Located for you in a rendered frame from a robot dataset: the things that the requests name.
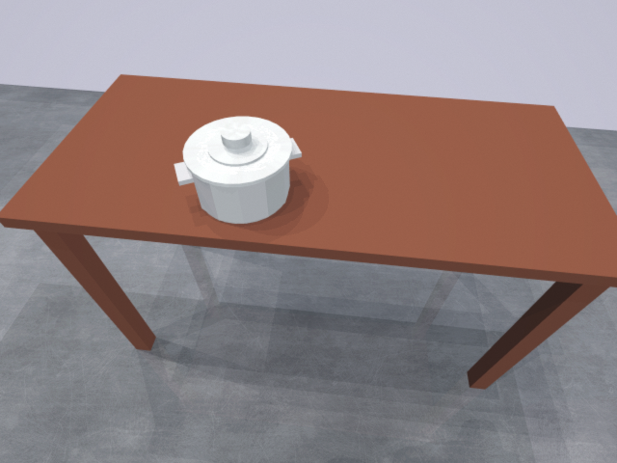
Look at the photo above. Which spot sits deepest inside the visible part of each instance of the lid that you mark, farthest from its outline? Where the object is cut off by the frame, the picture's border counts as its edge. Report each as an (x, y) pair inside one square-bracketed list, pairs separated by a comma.
[(207, 159)]

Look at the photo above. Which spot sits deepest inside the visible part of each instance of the knob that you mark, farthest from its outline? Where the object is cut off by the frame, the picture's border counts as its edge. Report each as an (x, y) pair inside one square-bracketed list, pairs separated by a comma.
[(236, 135)]

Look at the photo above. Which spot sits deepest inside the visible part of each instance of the pot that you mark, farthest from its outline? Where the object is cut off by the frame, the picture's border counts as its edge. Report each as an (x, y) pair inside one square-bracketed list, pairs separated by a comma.
[(241, 205)]

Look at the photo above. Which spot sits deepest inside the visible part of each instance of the table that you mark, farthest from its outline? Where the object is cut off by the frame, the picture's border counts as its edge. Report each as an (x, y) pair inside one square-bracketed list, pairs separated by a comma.
[(474, 186)]

